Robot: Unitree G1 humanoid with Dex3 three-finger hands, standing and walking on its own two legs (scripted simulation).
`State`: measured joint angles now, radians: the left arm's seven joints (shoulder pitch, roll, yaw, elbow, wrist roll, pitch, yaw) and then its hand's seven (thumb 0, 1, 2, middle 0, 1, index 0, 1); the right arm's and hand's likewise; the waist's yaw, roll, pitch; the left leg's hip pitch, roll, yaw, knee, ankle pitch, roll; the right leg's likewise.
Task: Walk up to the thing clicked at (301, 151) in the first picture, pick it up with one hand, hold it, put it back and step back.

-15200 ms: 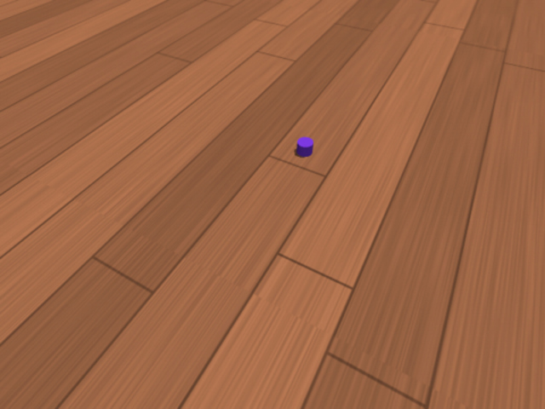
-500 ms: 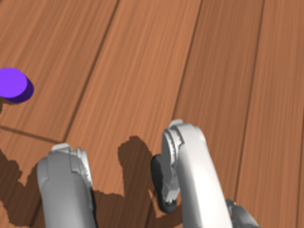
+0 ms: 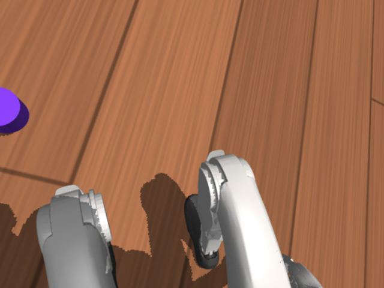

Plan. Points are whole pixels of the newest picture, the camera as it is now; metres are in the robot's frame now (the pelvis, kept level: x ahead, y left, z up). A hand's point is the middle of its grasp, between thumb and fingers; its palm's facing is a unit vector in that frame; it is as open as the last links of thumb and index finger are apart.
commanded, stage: rise first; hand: left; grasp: from above
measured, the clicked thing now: (2, 111) +0.50 +0.32 -0.29
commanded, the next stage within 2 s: approach in 0.90 s
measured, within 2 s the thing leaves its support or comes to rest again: neither
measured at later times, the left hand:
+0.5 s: hand out of the picture +0.46 +0.35 -0.18, palm faces -0.45 -0.10 -0.89, open 14.2 cm
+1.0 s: hand out of the picture +0.46 +0.35 -0.17, palm faces -0.45 -0.09 -0.89, open 14.2 cm
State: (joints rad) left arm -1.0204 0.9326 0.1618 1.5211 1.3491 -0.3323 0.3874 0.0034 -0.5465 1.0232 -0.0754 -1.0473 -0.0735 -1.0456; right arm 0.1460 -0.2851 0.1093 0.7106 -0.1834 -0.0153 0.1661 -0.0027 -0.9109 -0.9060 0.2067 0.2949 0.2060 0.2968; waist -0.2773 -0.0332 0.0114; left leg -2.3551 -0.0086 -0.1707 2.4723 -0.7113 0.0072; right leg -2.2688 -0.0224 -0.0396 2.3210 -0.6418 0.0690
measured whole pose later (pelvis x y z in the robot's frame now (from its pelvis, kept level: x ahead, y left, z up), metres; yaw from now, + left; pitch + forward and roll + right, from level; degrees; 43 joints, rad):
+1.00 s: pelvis +0.00 +0.00 +0.00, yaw +0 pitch +33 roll -12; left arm -1.04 0.94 0.14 1.50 1.33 -0.31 0.35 0.00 -0.57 1.05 -0.08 -1.03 -0.07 -1.04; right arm 0.16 -0.29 0.12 0.69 -0.17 -0.02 0.17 0.00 -0.91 -0.90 0.21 0.29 0.21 0.30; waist -0.28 -0.03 0.01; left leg -2.35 -0.01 -0.17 2.46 -0.70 0.01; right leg -2.26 -0.02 -0.04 2.31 -0.64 0.06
